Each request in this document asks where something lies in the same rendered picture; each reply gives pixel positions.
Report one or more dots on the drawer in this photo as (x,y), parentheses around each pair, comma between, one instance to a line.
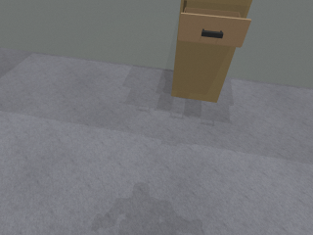
(194,20)

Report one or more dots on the cabinet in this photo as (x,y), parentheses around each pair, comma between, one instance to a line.
(200,69)

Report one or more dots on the handle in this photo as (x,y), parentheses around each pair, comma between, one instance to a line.
(213,34)

